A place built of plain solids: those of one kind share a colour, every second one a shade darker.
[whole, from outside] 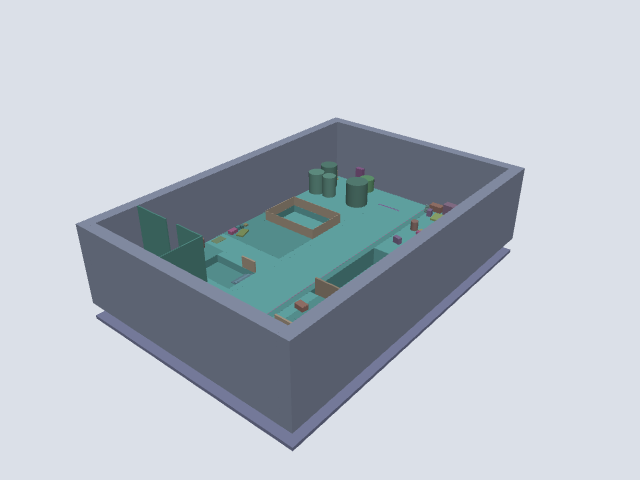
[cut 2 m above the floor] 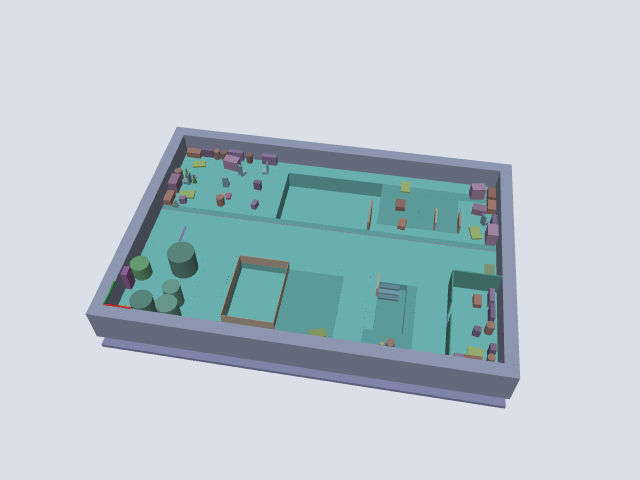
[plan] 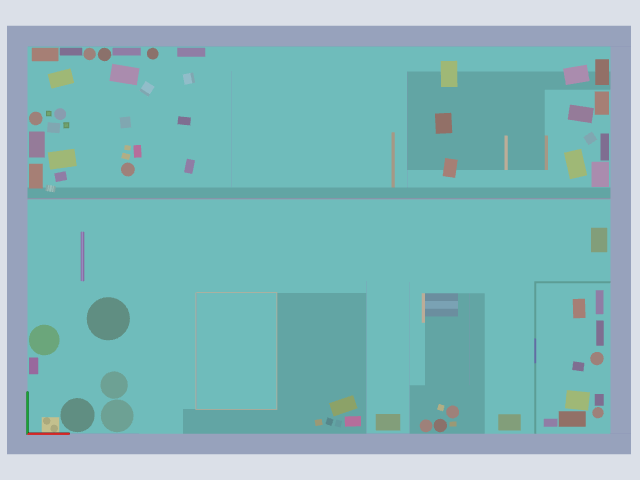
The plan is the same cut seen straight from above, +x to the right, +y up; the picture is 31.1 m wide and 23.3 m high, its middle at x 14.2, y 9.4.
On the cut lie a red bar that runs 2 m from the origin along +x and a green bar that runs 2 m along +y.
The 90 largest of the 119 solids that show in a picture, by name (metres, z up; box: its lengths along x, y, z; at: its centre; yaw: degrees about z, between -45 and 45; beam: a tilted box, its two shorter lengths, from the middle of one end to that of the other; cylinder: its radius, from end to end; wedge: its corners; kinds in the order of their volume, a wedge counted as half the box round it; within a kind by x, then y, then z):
{
 "floor_1": {"box": [5.45, 7.4, 1.0], "at": [2.73, 3.7, -0.5]},
 "floor_2": {"box": [9.9, 5.63, 2.1], "at": [4.95, 14.77, -1.05]},
 "floor_3": {"box": [2.1, 7.4, 1.0], "at": [6.5, 3.7, -0.5]},
 "floor_4": {"box": [0.65, 5.63, 2.1], "at": [7.88, 4.01, -1.05]},
 "floor_5": {"box": [3.89, 5.63, 1.42], "at": [10.14, 4.01, -1.39]},
 "floor_6": {"box": [8.9, 1.2, 2.1], "at": [12.0, 0.6, -1.05]},
 "floor_7": {"box": [8.9, 0.57, 2.1], "at": [12.0, 7.12, -1.05]},
 "floor_8": {"box": [28.3, 4.0, 1.0], "at": [14.15, 9.4, -0.5]},
 "floor_9": {"box": [28.3, 0.55, 2.1], "at": [14.15, 11.68, -1.05]},
 "floor_10": {"box": [28.3, 1.22, 2.1], "at": [14.15, 18.19, -1.05]},
 "floor_11": {"box": [8.53, 5.63, 0.42], "at": [14.16, 14.77, -1.89]},
 "floor_12": {"box": [4.36, 5.63, 2.1], "at": [14.27, 4.01, -1.05]},
 "floor_13": {"box": [2.1, 7.4, 1.0], "at": [17.5, 3.7, -0.5]},
 "floor_14": {"box": [0.75, 4.47, 2.1], "at": [18.93, 4.58, -1.05]},
 "floor_15": {"box": [3.37, 3.89, 2.1], "at": [20.11, 14.74, -1.05]},
 "floor_16": {"box": [3.65, 2.35, 2.1], "at": [20.38, 1.18, -1.05]},
 "floor_17": {"box": [2.15, 4.47, 1.4], "at": [20.38, 4.58, -1.4]},
 "floor_18": {"box": [3.65, 0.58, 2.1], "at": [20.38, 7.11, -1.05]},
 "floor_19": {"box": [0.75, 4.47, 2.1], "at": [21.82, 4.58, -1.05]},
 "floor_20": {"box": [9.87, 0.85, 2.1], "at": [23.36, 12.38, -1.05]},
 "floor_21": {"box": [9.87, 0.89, 2.1], "at": [23.36, 17.14, -1.05]},
 "floor_22": {"box": [2.4, 7.4, 1.0], "at": [23.4, 3.7, -0.5]},
 "floor_23": {"box": [3.31, 3.89, 2.1], "at": [23.45, 14.74, -1.05]},
 "floor_24": {"box": [3.7, 7.4, 1.0], "at": [26.45, 3.7, -0.5]},
 "floor_25": {"box": [3.19, 3.89, 2.1], "at": [26.7, 14.74, -1.05]},
 "wall_1": {"box": [1.0, 18.8, 7.0], "at": [-0.5, 9.4, 2.5]},
 "wall_2": {"box": [30.3, 1.0, 7.0], "at": [14.15, -0.5, 2.5]},
 "wall_3": {"box": [30.3, 1.0, 7.0], "at": [14.15, 19.3, 2.5]},
 "wall_4": {"box": [1.0, 18.8, 7.0], "at": [28.8, 9.4, 2.5]},
 "floor_base_1": {"box": [30.3, 20.8, 0.3], "at": [14.15, 9.4, -2.35]},
 "vat_1": {"cylinder": 0.83, "from": [2.43, 0.9, 0.0], "to": [2.43, 0.9, 2.31]},
 "vat_2": {"cylinder": 1.05, "from": [3.92, 5.58, 0.0], "to": [3.92, 5.58, 2.33]},
 "vat_3": {"cylinder": 0.67, "from": [4.21, 2.36, 0.0], "to": [4.21, 2.36, 2.1]},
 "vat_4": {"cylinder": 0.8, "from": [4.36, 0.86, 0.0], "to": [4.36, 0.86, 2.15]},
 "part_1": {"box": [0.1, 3.42, 6.05], "at": [24.65, 1.71, 2.98]},
 "part_2": {"box": [0.1, 2.68, 6.05], "at": [24.65, 5.96, 2.98]},
 "part_3": {"box": [3.7, 0.1, 6.05], "at": [26.45, 7.35, 2.98]},
 "pallet_load_1": {"box": [0.77, 1.27, 1.14], "at": [0.46, 14.03, 0.57]},
 "pallet_load_2": {"box": [1.35, 0.84, 1.04], "at": [4.71, 17.43, 0.52], "yaw": -9.4},
 "pallet_load_3": {"box": [1.17, 0.81, 1.21], "at": [26.64, 17.42, 0.61], "yaw": 9.8},
 "pallet_load_4": {"box": [1.18, 0.74, 0.64], "at": [26.86, 15.52, 0.32], "yaw": -8.7},
 "pallet_load_5": {"box": [0.85, 1.23, 1.3], "at": [27.8, 12.58, 0.65]},
 "crate_stack_1": {"box": [0.56, 0.43, 0.61], "at": [1.61, 12.47, 0.31], "yaw": 11.2},
 "crate_stack_2": {"box": [1.09, 0.37, 0.85], "at": [2.11, 18.55, 0.43]},
 "crate_stack_3": {"box": [1.37, 0.38, 0.98], "at": [4.81, 18.54, 0.49]},
 "crate_stack_4": {"box": [0.62, 0.39, 0.84], "at": [7.61, 15.18, 0.42], "yaw": -5.9},
 "crate_stack_5": {"box": [0.41, 0.68, 0.58], "at": [7.87, 12.98, 0.29], "yaw": -11.9},
 "crate_stack_6": {"box": [1.36, 0.43, 0.97], "at": [7.95, 18.52, 0.49]},
 "crate_stack_7": {"box": [0.66, 0.39, 1.24], "at": [25.4, 0.53, 0.62]},
 "crate_stack_8": {"box": [0.55, 0.42, 0.8], "at": [26.74, 3.26, 0.4], "yaw": -7.6},
 "crate_stack_9": {"box": [0.43, 0.57, 1.26], "at": [27.75, 1.64, 0.63]},
 "crate_stack_10": {"box": [0.39, 1.17, 0.92], "at": [27.77, 6.38, 0.46]},
 "crate_stack_11": {"box": [0.36, 1.22, 0.96], "at": [27.79, 4.88, 0.48]},
 "crate_stack_12": {"box": [0.42, 1.32, 0.96], "at": [28.02, 13.92, 0.48]},
 "sack_pile_1": {"box": [0.67, 1.2, 0.62], "at": [0.41, 12.5, 0.31]},
 "sack_pile_2": {"box": [1.3, 0.66, 0.59], "at": [0.86, 18.4, 0.3]},
 "sack_pile_3": {"box": [0.8, 0.99, 0.46], "at": [20.2, 15.06, 0.23], "yaw": 2.7},
 "sack_pile_4": {"box": [0.62, 0.89, 0.44], "at": [20.52, 12.9, 0.22], "yaw": -8.0},
 "sack_pile_5": {"box": [1.32, 0.76, 0.62], "at": [26.45, 0.71, 0.31]},
 "sack_pile_6": {"box": [0.6, 0.94, 0.46], "at": [26.78, 6.08, 0.23], "yaw": 1.7},
 "sack_pile_7": {"box": [0.69, 1.14, 0.62], "at": [27.89, 16.05, 0.31]},
 "sack_pile_8": {"box": [0.67, 1.26, 0.6], "at": [27.89, 17.55, 0.3]},
 "barrel_1": {"cylinder": 0.33, "from": [0.4, 15.3, 0.0], "to": [0.4, 15.3, 0.94]},
 "barrel_2": {"cylinder": 0.3, "from": [3.02, 18.43, 0.0], "to": [3.02, 18.43, 0.9]},
 "barrel_3": {"cylinder": 0.33, "from": [3.74, 18.41, 0.0], "to": [3.74, 18.41, 0.89]},
 "barrel_4": {"cylinder": 0.34, "from": [4.88, 12.82, 0.0], "to": [4.88, 12.82, 0.86]},
 "barrel_5": {"cylinder": 0.28, "from": [6.08, 18.45, 0.0], "to": [6.08, 18.45, 0.86]},
 "barrel_6": {"cylinder": 0.31, "from": [19.35, 0.38, 0.0], "to": [19.35, 0.38, 0.85]},
 "barrel_7": {"cylinder": 0.33, "from": [20.04, 0.4, 0.0], "to": [20.04, 0.4, 0.83]},
 "barrel_8": {"cylinder": 0.32, "from": [20.64, 1.05, 0.0], "to": [20.64, 1.05, 0.81]},
 "barrel_9": {"cylinder": 0.33, "from": [27.64, 3.65, 0.0], "to": [27.64, 3.65, 0.94]},
 "barrel_10": {"cylinder": 0.28, "from": [27.7, 1.02, 0.0], "to": [27.7, 1.02, 0.89]},
 "rail_1": {"box": [0.04, 5.71, 0.95], "at": [8.18, 4.01, 0.47]},
 "rail_2": {"box": [3.89, 0.04, 0.95], "at": [10.14, 1.18, 0.47]},
 "rail_3": {"box": [3.89, 0.04, 0.95], "at": [10.14, 6.85, 0.47]},
 "rail_4": {"box": [0.04, 5.71, 0.95], "at": [12.11, 4.01, 0.47]},
 "rail_5": {"box": [0.16, 2.69, 2.63], "at": [17.75, 13.29, -0.36]},
 "rail_6": {"box": [0.16, 1.44, 1.05], "at": [19.22, 6.1, 0.53]},
 "rail_7": {"box": [0.16, 1.68, 1.0], "at": [23.23, 13.64, 0.5]},
 "rail_8": {"box": [0.16, 1.68, 1.0], "at": [25.19, 13.64, 0.5]},
 "tank_low_1": {"cylinder": 0.74, "from": [0.81, 4.55, 0.0], "to": [0.81, 4.55, 1.28]},
 "pallet_1": {"box": [1.15, 0.73, 0.16], "at": [1.62, 17.24, 0.08], "yaw": 14.2},
 "pallet_2": {"box": [1.31, 0.85, 0.18], "at": [1.69, 13.32, 0.09], "yaw": 7.8},
 "pallet_3": {"box": [1.23, 0.68, 0.18], "at": [15.33, 1.35, 0.04], "yaw": 18.8},
 "pallet_4": {"box": [0.8, 1.27, 0.19], "at": [20.47, 17.46, 0.05], "yaw": 0.5},
 "pallet_5": {"box": [0.86, 1.32, 0.2], "at": [26.61, 13.09, 0.05], "yaw": 12.9},
 "pallet_6": {"box": [1.13, 0.89, 0.16], "at": [26.7, 1.62, 0.08], "yaw": -5.7},
 "control_cabinet_1": {"box": [0.45, 0.82, 1.85], "at": [0.29, 3.29, 0.93]},
 "tread_1": {"box": [1.6, 0.38, 0.35], "at": [20.1, 6.25, -0.53]},
 "tread_2": {"box": [1.6, 0.38, 0.53], "at": [20.1, 6.63, -0.44]}
}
